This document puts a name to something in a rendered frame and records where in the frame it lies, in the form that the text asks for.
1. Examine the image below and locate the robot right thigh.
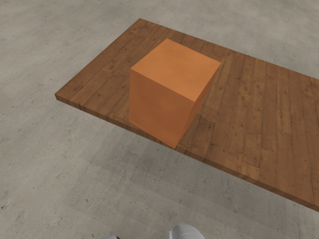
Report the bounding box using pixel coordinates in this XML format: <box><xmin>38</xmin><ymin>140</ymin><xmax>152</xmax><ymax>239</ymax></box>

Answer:
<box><xmin>167</xmin><ymin>224</ymin><xmax>205</xmax><ymax>239</ymax></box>

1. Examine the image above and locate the table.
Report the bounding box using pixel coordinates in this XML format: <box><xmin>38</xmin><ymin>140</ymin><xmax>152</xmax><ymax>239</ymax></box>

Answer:
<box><xmin>55</xmin><ymin>18</ymin><xmax>319</xmax><ymax>212</ymax></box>

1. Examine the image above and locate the carton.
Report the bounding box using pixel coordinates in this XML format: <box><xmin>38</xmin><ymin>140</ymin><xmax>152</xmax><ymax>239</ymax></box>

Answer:
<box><xmin>129</xmin><ymin>39</ymin><xmax>221</xmax><ymax>149</ymax></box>

